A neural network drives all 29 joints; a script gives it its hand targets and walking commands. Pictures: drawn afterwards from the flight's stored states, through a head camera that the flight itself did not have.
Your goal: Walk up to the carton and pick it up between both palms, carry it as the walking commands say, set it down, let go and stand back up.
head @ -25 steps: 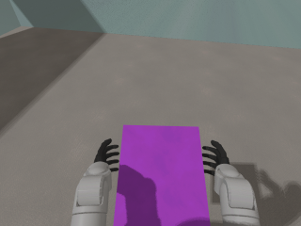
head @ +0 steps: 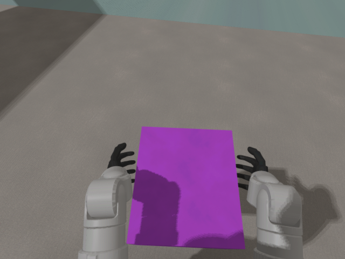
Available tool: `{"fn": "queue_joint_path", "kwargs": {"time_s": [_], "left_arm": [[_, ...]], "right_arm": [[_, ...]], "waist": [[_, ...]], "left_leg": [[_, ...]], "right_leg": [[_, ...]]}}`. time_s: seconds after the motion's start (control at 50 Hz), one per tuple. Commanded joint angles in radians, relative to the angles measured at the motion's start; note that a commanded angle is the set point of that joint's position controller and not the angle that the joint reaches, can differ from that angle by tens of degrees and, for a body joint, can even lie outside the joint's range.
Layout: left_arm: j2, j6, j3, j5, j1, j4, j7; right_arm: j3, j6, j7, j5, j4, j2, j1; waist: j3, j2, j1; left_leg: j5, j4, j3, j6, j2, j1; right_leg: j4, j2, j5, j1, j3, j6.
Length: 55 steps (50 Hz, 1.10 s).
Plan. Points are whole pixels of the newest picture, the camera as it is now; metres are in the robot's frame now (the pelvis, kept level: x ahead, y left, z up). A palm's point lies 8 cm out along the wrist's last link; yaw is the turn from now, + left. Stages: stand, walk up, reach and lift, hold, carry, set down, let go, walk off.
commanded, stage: carry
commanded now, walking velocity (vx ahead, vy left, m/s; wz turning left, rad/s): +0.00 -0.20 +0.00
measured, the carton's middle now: (184, 188) +0.31 +0.00 -0.02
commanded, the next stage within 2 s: none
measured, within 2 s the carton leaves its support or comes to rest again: neither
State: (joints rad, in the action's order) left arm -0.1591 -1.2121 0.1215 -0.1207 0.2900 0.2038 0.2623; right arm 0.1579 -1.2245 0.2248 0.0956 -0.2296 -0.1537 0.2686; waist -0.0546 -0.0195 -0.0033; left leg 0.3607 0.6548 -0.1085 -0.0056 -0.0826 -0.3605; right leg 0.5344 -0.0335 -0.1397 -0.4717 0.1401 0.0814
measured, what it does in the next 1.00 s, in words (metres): steps to the right: right foot, then left foot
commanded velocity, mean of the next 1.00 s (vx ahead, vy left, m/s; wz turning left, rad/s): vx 0.00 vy -0.20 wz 0.00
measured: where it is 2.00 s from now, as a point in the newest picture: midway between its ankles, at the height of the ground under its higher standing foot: outside the picture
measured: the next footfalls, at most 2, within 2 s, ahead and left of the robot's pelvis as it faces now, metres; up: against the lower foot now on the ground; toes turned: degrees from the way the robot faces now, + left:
right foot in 0.24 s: +0.06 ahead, -0.19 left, +0.00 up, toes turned -7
left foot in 0.50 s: +0.00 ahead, +0.00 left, +0.00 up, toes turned +8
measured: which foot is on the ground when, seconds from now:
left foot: down 0.00-0.26, up 0.28-0.48, down 0.50-0.82, up 0.84-1.00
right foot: down 0.00-0.00, up 0.02-0.22, down 0.24-0.52, up 0.54-0.80, down 0.82-1.00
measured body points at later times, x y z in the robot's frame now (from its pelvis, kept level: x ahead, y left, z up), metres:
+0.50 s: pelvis -0.04 -0.10 +0.00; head -0.01 -0.09 +0.45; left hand +0.27 +0.04 +0.07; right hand +0.26 -0.26 +0.08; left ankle -0.05 +0.00 -0.72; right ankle +0.02 -0.19 -0.72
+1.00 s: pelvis -0.11 -0.23 +0.01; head -0.09 -0.23 +0.46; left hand +0.20 -0.09 +0.07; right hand +0.18 -0.40 +0.07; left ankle -0.12 -0.11 -0.68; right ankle -0.06 -0.32 -0.72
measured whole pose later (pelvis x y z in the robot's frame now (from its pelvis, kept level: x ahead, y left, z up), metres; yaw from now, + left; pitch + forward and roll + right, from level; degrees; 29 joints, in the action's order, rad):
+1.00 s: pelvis -0.11 -0.23 +0.01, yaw -1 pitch +4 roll +0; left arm -0.16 -1.19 0.12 -0.11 0.30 0.17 0.26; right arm 0.17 -1.23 0.24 0.10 -0.24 -0.15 0.27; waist -0.03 0.02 0.02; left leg 0.54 0.98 -0.09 0.03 -0.09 -0.51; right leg 0.56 0.02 -0.21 -0.42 0.12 0.05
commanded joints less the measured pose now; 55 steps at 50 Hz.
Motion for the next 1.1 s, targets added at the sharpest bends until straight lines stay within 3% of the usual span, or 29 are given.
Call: {"fn": "queue_joint_path", "kwargs": {"time_s": [0.0, 0.02, 0.04, 0.06, 0.1, 0.16, 0.22, 0.24, 0.26, 0.28, 0.32, 0.42, 0.46, 0.48, 0.5, 0.52, 0.54, 0.58, 0.62, 0.68, 0.76, 0.78, 0.8, 0.82, 0.84, 0.9, 1.02, 1.06, 1.08], "left_arm": [[-0.999, 0.0, -0.695, 0.444, 0.508, 0.102, -0.42], [-0.999, 0.002, -0.711, 0.445, 0.523, 0.105, -0.42], [-1.0, 0.004, -0.722, 0.451, 0.529, 0.099, -0.42], [-1.006, 0.007, -0.727, 0.457, 0.529, 0.091, -0.421], [-1.021, 0.013, -0.74, 0.478, 0.53, 0.116, -0.425], [-1.015, 0.005, -0.735, 0.485, 0.484, 0.117, -0.431], [-1.015, -0.007, -0.72, 0.481, 0.437, 0.076, -0.44], [-1.019, -0.01, -0.718, 0.481, 0.425, 0.071, -0.444], [-1.02, 0.002, -0.721, 0.463, 0.405, 0.055, -0.444], [-1.056, 0.004, -0.713, 0.48, 0.443, 0.071, -0.446], [-1.054, 0.014, -0.696, 0.468, 0.46, 0.075, -0.441], [-1.037, 0.025, -0.679, 0.43, 0.461, 0.125, -0.414], [-1.035, 0.023, -0.687, 0.415, 0.442, 0.116, -0.407], [-1.029, 0.02, -0.689, 0.411, 0.43, 0.107, -0.406], [-1.024, 0.017, -0.692, 0.406, 0.422, 0.089, -0.408], [-1.011, 0.01, -0.711, 0.42, 0.472, 0.098, -0.413], [-1.019, 0.018, -0.745, 0.44, 0.506, 0.104, -0.415], [-1.032, 0.028, -0.753, 0.461, 0.547, 0.098, -0.42], [-1.035, 0.029, -0.756, 0.48, 0.553, 0.119, -0.425], [-1.022, 0.018, -0.748, 0.493, 0.517, 0.109, -0.427], [-1.025, -0.001, -0.722, 0.495, 0.474, 0.063, -0.435], [-1.024, -0.003, -0.718, 0.495, 0.46, 0.05, -0.439], [-1.019, -0.006, -0.711, 0.494, 0.451, 0.037, -0.443], [-1.017, -0.004, -0.713, 0.484, 0.421, 0.022, -0.448], [-1.05, 0.007, -0.7, 0.474, 0.43, 0.011, -0.451], [-1.059, 0.025, -0.667, 0.469, 0.476, 0.042, -0.449], [-1.037, 0.03, -0.661, 0.408, 0.449, 0.083, -0.411], [-1.032, 0.027, -0.676, 0.401, 0.438, 0.083, -0.406], [-1.029, 0.023, -0.684, 0.401, 0.429, 0.078, -0.406]], "right_arm": [[-0.697, 0.015, -0.408, -0.453, -0.044, -1.01, 0.507], [-0.691, 0.016, -0.409, -0.455, -0.051, -1.024, 0.504], [-0.693, 0.015, -0.409, -0.462, -0.063, -1.023, 0.516], [-0.69, 0.015, -0.407, -0.454, -0.07, -1.016, 0.523], [-0.693, 0.021, -0.4, -0.442, -0.102, -1.01, 0.526], [-0.68, 0.02, -0.388, -0.413, -0.106, -0.988, 0.478], [-0.69, 0.013, -0.383, -0.386, -0.094, -0.977, 0.424], [-0.694, 0.013, -0.383, -0.382, -0.093, -0.971, 0.426], [-0.702, 0.01, -0.39, -0.388, -0.122, -0.982, 0.469], [-0.728, 0.015, -0.392, -0.405, -0.117, -1.001, 0.508], [-0.743, 0.026, -0.397, -0.44, -0.14, -1.011, 0.57], [-0.733, 0.021, -0.406, -0.478, -0.119, -1.017, 0.556], [-0.728, 0.015, -0.412, -0.476, -0.106, -1.017, 0.528], [-0.72, 0.013, -0.416, -0.472, -0.098, -1.012, 0.513], [-0.705, 0.012, -0.423, -0.465, -0.087, -1.003, 0.499], [-0.692, 0.021, -0.423, -0.451, -0.016, -1.014, 0.462], [-0.691, 0.024, -0.423, -0.456, -0.041, -1.019, 0.472], [-0.687, 0.035, -0.423, -0.447, -0.055, -1.022, 0.511], [-0.68, 0.041, -0.413, -0.433, -0.074, -1.01, 0.521], [-0.666, 0.038, -0.397, -0.412, -0.075, -0.981, 0.492], [-0.674, 0.032, -0.386, -0.382, -0.076, -0.964, 0.45], [-0.678, 0.029, -0.384, -0.375, -0.075, -0.965, 0.438], [-0.683, 0.027, -0.383, -0.368, -0.066, -0.966, 0.432], [-0.685, 0.027, -0.385, -0.364, -0.073, -0.958, 0.438], [-0.706, 0.025, -0.391, -0.383, -0.096, -0.989, 0.511], [-0.746, 0.038, -0.401, -0.447, -0.117, -1.019, 0.611], [-0.73, 0.016, -0.414, -0.477, -0.085, -1.018, 0.562], [-0.722, 0.011, -0.423, -0.474, -0.071, -1.015, 0.526], [-0.708, 0.01, -0.428, -0.469, -0.062, -1.006, 0.514]], "waist": [[-0.354, 0.258, -0.003], [-0.292, 0.328, 0.001], [-0.286, 0.269, 0.007], [-0.296, 0.216, 0.01], [-0.319, 0.216, 0.015], [-0.346, 0.268, 0.02], [-0.394, 0.183, 0.003], [-0.424, 0.054, -0.002], [-0.448, -0.283, -0.011], [-0.47, -0.271, -0.02], [-0.433, -0.151, -0.015], [-0.427, -0.134, -0.012], [-0.418, -0.12, 0.0], [-0.411, -0.088, 0.006], [-0.387, 0.088, 0.009], [-0.306, 0.366, 0.001], [-0.281, 0.276, 0.013], [-0.291, 0.167, 0.018], [-0.294, 0.186, 0.01], [-0.321, 0.242, 0.01], [-0.349, 0.297, 0.007], [-0.365, 0.25, 0.0], [-0.377, 0.142, -0.005], [-0.376, -0.152, -0.007], [-0.397, -0.355, -0.02], [-0.371, -0.166, -0.015], [-0.415, -0.14, -0.014], [-0.412, -0.11, 0.002], [-0.396, -0.026, 0.003]], "left_leg": [[-0.229, -0.283, 0.422, -0.118, -0.343, 0.244], [-0.472, -0.3, 0.475, -0.183, -0.444, 0.26], [-0.605, -0.265, 0.436, -0.195, -0.438, 0.296], [-0.704, -0.217, 0.345, -0.163, -0.384, 0.328], [-0.888, -0.121, 0.186, -0.103, -0.295, 0.369], [-0.96, -0.067, 0.138, -0.072, -0.262, 0.36], [-0.7, 0.051, 0.085, 0.013, -0.205, 0.201], [-0.41, 0.142, 0.07, 0.058, -0.156, 0.058], [0.211, 0.285, -0.008, 0.105, -0.006, -0.186], [0.377, 0.412, 0.065, 0.077, -0.014, -0.218], [0.306, 0.469, 0.069, 0.046, -0.022, -0.255], [0.14, 0.191, 0.009, 0.014, 0.013, -0.049], [0.0, -0.065, -0.017, 0.002, 0.022, 0.082], [-0.12, -0.243, 0.031, 0.005, -0.038, 0.201], [-0.119, -0.35, 0.295, -0.034, -0.256, 0.312], [-0.445, -0.354, 0.568, -0.174, -0.491, 0.292], [-0.593, -0.305, 0.507, -0.211, -0.477, 0.281], [-0.633, -0.244, 0.29, -0.143, -0.361, 0.283], [-0.691, -0.205, 0.165, -0.107, -0.284, 0.293], [-0.76, -0.179, 0.13, -0.106, -0.275, 0.278], [-0.646, -0.121, 0.12, -0.058, -0.265, 0.249], [-0.562, -0.071, 0.1, -0.02, -0.237, 0.197], [-0.423, 0.018, 0.074, 0.023, -0.193, 0.108], [-0.014, 0.136, 0.002, 0.084, -0.07, -0.126], [0.317, 0.271, 0.029, 0.083, -0.012, -0.188], [0.236, 0.441, 0.056, 0.036, -0.023, -0.236], [0.13, 0.125, 0.008, 0.01, 0.021, -0.036], [-0.066, -0.188, 0.003, 0.002, 0.0, 0.137], [-0.087, -0.307, 0.145, -0.005, -0.113, 0.259]], "right_leg": [[0.081, 0.098, -0.076, 0.0, -0.102, -0.067], [0.227, 0.071, -0.29, -0.132, -0.109, -0.074], [0.311, 0.066, -0.317, -0.187, -0.144, -0.077], [0.336, 0.061, -0.301, -0.185, -0.146, -0.077], [0.264, 0.048, -0.266, -0.146, -0.091, -0.085], [0.138, 0.005, -0.241, -0.035, -0.011, -0.091], [-0.148, 0.054, -0.006, 0.273, -0.039, -0.056], [-0.138, 0.179, 0.301, 0.412, -0.164, -0.025], [-0.078, 0.364, 0.771, 0.516, -0.387, 0.104], [-0.045, 0.362, 0.856, 0.549, -0.35, 0.142], [-0.032, 0.337, 0.744, 0.512, -0.286, 0.135], [-0.076, 0.275, 0.452, 0.38, -0.188, 0.117], [-0.075, 0.246, 0.321, 0.326, -0.165, 0.088], [-0.046, 0.221, 0.217, 0.24, -0.148, 0.041], [0.094, 0.162, 0.022, 0.066, -0.12, -0.022], [0.249, 0.049, -0.35, -0.152, -0.088, -0.062], [0.426, 0.081, -0.361, -0.178, -0.191, -0.058], [0.516, 0.063, -0.283, -0.184, -0.213, -0.078], [0.426, 0.063, -0.255, -0.153, -0.14, -0.106], [0.298, 0.05, -0.27, -0.048, -0.06, -0.116], [-0.004, 0.014, -0.2, 0.115, 0.012, -0.106], [-0.13, 0.029, -0.119, 0.222, -0.006, -0.094], [-0.22, 0.111, -0.048, 0.337, -0.096, -0.081], [-0.234, 0.322, 0.276, 0.437, -0.342, -0.006], [-0.158, 0.374, 0.486, 0.412, -0.378, 0.097], [-0.086, 0.306, 0.46, 0.415, -0.241, 0.099], [-0.102, 0.283, 0.325, 0.372, -0.209, 0.113], [-0.087, 0.248, 0.227, 0.295, -0.176, 0.058], [-0.014, 0.205, 0.116, 0.164, -0.159, 0.0]]}}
